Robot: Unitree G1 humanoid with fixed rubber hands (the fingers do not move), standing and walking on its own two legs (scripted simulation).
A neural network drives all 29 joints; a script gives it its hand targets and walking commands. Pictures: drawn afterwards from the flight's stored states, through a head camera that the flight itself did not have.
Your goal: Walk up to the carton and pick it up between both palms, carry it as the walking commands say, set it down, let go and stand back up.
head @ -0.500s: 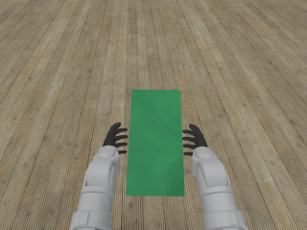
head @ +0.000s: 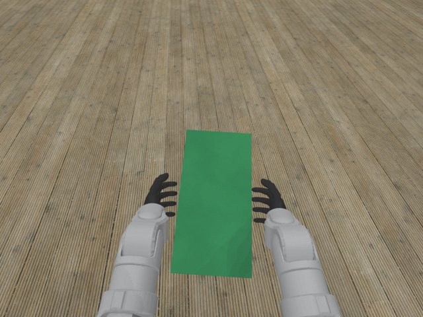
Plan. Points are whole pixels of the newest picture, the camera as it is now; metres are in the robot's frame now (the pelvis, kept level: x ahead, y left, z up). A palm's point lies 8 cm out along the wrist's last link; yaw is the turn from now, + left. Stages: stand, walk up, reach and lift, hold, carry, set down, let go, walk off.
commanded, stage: carry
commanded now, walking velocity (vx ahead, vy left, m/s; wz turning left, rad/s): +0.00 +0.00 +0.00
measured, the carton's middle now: (214, 206) +0.37 +0.00 -0.05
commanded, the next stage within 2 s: none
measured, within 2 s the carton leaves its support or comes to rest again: neither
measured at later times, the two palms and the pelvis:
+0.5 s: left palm (159, 205) +0.34 +0.12 +0.01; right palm (274, 211) +0.33 -0.12 +0.01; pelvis +0.03 +0.00 -0.01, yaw -1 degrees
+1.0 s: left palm (147, 218) +0.29 +0.13 +0.04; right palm (275, 223) +0.28 -0.11 +0.04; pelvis -0.02 +0.01 +0.00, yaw -1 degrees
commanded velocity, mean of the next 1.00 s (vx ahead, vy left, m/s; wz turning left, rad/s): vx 0.00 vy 0.00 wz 0.00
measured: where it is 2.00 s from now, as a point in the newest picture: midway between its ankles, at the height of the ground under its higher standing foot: outside the picture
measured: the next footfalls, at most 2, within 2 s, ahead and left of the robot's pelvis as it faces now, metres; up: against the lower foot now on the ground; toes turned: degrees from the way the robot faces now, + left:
right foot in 0.30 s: +0.09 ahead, -0.09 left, +0.00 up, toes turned -9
left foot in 0.46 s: +0.04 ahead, +0.10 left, +0.00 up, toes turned +4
